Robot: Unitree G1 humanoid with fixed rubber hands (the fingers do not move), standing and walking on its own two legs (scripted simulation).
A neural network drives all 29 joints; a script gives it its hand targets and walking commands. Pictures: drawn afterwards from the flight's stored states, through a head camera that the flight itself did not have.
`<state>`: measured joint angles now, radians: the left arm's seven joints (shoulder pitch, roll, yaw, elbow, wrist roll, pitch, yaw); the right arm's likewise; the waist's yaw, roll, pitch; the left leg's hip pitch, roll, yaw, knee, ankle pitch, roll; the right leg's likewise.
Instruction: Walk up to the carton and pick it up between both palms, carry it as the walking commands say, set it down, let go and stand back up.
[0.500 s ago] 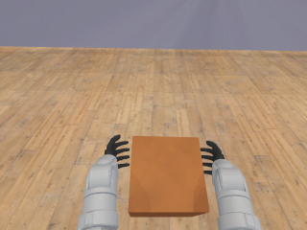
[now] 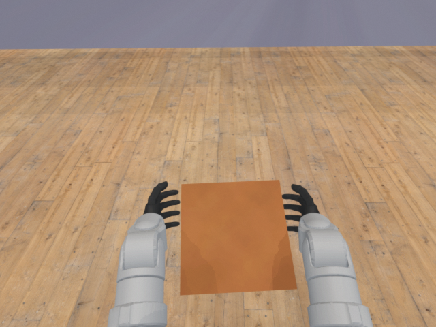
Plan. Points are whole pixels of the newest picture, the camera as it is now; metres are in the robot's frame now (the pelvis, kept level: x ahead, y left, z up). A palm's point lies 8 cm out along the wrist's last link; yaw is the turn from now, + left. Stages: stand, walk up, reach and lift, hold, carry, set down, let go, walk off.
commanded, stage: carry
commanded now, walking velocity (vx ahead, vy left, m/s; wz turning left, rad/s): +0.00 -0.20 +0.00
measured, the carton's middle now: (231, 240) +0.33 +0.01 -0.03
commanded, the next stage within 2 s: none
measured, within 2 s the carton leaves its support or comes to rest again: neither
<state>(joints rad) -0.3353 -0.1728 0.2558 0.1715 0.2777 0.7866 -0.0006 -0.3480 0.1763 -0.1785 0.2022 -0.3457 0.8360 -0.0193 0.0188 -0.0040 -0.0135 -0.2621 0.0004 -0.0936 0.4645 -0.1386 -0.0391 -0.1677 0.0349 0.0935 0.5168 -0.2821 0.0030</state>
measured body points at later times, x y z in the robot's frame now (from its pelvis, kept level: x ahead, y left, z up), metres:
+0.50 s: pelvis -0.01 -0.01 -0.01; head -0.02 +0.00 +0.44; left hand +0.29 +0.15 +0.09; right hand +0.29 -0.14 +0.10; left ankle +0.08 +0.13 -0.74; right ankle +0.00 -0.13 -0.73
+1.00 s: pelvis -0.06 -0.05 -0.01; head -0.05 -0.04 +0.44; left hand +0.23 +0.11 +0.07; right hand +0.24 -0.17 +0.09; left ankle -0.05 +0.06 -0.74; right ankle -0.03 -0.15 -0.72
